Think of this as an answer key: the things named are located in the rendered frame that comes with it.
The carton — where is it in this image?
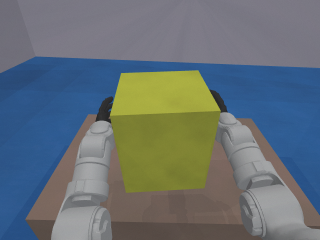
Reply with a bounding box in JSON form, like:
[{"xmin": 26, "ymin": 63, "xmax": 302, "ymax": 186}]
[{"xmin": 110, "ymin": 70, "xmax": 221, "ymax": 193}]

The pedestal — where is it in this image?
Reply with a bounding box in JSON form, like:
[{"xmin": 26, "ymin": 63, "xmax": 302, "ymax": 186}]
[{"xmin": 25, "ymin": 114, "xmax": 320, "ymax": 240}]

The robot left upper arm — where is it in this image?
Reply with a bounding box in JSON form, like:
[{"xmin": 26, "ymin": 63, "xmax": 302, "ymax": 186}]
[{"xmin": 52, "ymin": 205, "xmax": 112, "ymax": 240}]

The right robot hand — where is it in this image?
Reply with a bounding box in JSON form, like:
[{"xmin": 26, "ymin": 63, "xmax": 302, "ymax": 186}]
[{"xmin": 209, "ymin": 89, "xmax": 228, "ymax": 113}]

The robot right upper arm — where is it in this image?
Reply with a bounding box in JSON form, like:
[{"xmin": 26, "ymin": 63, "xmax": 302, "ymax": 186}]
[{"xmin": 239, "ymin": 184, "xmax": 320, "ymax": 240}]

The left robot hand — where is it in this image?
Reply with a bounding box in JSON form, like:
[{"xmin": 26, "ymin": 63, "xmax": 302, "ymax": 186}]
[{"xmin": 95, "ymin": 96, "xmax": 113, "ymax": 124}]

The left robot forearm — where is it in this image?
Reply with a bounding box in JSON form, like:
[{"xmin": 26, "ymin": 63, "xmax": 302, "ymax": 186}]
[{"xmin": 51, "ymin": 120, "xmax": 115, "ymax": 240}]

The right robot forearm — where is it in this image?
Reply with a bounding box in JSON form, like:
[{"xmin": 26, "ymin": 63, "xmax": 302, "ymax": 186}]
[{"xmin": 215, "ymin": 112, "xmax": 304, "ymax": 222}]

